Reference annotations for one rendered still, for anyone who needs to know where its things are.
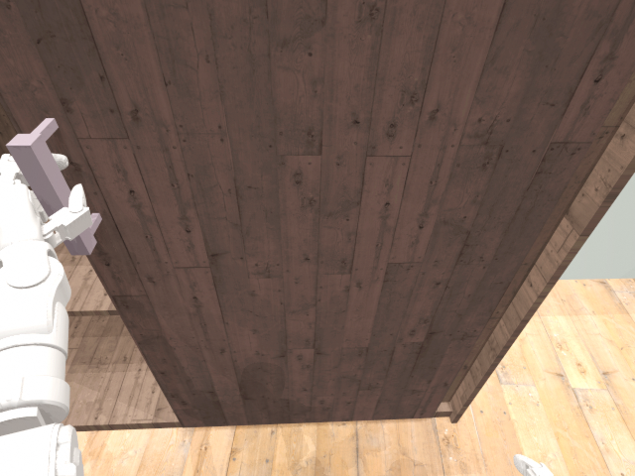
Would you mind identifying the handle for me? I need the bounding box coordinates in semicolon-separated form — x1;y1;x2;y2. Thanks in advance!
6;118;102;255

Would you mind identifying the left robot upper arm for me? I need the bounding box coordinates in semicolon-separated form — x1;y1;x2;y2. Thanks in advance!
0;423;84;476

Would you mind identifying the robot left forearm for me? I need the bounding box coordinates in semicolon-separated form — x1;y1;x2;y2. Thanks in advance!
0;241;71;436

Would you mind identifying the left robot hand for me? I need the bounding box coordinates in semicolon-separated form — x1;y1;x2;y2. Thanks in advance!
0;154;92;251

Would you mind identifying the right robot hand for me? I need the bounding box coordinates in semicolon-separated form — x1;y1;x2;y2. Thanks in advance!
513;454;554;476

